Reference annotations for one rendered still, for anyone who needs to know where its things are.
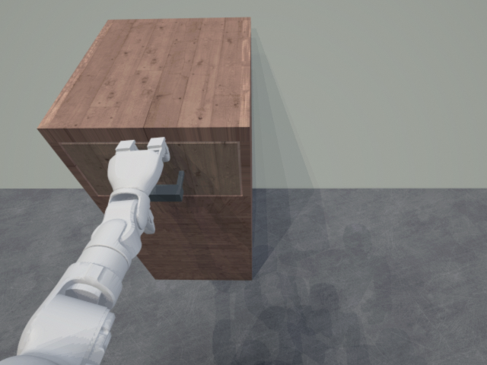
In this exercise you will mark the cabinet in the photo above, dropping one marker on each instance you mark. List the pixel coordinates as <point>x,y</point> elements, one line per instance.
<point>185,79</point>

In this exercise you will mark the handle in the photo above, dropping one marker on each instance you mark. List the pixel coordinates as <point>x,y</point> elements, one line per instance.
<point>168,193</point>

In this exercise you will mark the left robot forearm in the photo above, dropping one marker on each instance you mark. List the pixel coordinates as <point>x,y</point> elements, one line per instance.
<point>98,274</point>

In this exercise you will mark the robot left upper arm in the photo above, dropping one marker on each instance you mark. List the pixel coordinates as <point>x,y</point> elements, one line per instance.
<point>69,332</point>

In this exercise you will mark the left robot hand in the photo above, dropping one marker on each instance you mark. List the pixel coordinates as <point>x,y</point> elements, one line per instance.
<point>138,169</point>

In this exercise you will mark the drawer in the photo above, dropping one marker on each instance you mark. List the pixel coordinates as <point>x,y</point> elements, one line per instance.
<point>210,167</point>

